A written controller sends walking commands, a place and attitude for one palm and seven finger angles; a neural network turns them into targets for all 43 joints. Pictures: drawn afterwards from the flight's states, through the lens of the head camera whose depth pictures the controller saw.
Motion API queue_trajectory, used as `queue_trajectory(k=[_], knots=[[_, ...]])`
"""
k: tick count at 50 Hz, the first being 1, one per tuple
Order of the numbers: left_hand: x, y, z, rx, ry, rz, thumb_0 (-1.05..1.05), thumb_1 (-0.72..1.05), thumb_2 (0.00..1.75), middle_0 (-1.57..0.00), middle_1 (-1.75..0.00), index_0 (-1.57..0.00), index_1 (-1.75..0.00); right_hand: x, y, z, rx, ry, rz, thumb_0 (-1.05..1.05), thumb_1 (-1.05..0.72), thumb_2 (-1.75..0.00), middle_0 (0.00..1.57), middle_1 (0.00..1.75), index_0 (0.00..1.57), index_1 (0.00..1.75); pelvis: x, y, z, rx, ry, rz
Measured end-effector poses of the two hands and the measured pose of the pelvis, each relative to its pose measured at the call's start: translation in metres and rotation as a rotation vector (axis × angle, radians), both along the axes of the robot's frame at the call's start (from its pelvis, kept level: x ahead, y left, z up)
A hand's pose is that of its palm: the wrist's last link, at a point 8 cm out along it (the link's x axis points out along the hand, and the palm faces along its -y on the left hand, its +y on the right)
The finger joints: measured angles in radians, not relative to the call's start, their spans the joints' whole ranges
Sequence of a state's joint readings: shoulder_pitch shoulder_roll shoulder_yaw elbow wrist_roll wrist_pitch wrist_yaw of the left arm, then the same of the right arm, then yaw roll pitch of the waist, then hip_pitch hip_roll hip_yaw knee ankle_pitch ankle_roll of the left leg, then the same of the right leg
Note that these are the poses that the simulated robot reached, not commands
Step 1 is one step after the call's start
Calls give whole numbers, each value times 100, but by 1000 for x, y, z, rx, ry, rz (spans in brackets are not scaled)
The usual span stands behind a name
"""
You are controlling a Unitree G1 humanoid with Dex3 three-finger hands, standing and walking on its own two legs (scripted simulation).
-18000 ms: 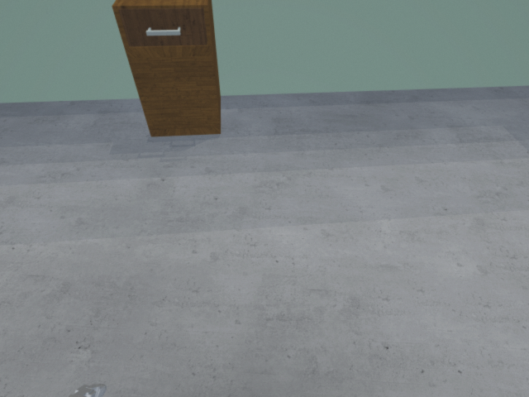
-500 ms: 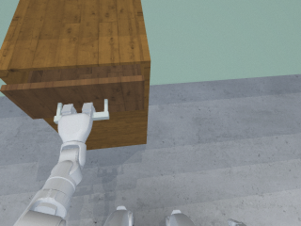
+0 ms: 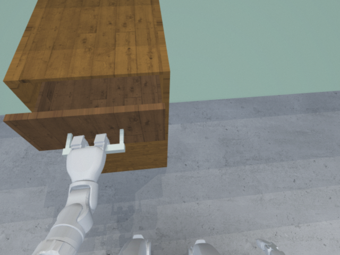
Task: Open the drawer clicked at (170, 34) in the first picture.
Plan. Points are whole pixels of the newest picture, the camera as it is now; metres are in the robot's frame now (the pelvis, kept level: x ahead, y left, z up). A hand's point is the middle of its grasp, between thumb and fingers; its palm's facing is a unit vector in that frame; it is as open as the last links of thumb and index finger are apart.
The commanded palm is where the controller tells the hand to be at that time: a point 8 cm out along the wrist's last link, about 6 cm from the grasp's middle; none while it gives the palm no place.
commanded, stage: pull the drawer open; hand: left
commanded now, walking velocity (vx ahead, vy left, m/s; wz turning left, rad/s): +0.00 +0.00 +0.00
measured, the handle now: (95, 143) +0.40 +0.21 -0.05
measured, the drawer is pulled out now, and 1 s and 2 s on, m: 0.12 0.21 0.28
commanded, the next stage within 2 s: none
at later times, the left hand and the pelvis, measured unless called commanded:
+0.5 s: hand (93, 187) +0.29 +0.20 -0.07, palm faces -0.03 -0.06 -1.00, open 5.7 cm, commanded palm +0.25 +0.20 -0.02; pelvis -0.01 -0.01 +0.00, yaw +0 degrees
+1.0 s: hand (92, 203) +0.25 +0.19 -0.07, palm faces -0.03 -0.08 -1.00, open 5.7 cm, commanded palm +0.20 +0.20 -0.02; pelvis +0.00 -0.02 -0.01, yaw +0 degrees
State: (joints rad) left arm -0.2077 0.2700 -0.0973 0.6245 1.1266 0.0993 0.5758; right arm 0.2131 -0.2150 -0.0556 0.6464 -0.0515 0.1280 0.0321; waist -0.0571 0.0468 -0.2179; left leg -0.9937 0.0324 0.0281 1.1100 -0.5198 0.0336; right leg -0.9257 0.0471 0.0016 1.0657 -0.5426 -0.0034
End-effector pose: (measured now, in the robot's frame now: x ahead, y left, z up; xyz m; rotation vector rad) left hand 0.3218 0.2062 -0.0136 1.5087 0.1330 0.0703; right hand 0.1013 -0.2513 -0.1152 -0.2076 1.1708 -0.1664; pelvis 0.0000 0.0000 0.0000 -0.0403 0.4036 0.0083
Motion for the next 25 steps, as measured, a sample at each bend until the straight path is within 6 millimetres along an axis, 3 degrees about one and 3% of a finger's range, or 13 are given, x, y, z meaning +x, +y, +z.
queue_trajectory(k=[25], knots=[[-50, -7, 0, -1, -2, 16, 1, 77, 79, -28, -132, -36, -127, 19, -4, -1, 17, -88, 40, 0, -91, -90, 21, 30, 20, 30, -8, -11, -4, 16, -31, 1]])
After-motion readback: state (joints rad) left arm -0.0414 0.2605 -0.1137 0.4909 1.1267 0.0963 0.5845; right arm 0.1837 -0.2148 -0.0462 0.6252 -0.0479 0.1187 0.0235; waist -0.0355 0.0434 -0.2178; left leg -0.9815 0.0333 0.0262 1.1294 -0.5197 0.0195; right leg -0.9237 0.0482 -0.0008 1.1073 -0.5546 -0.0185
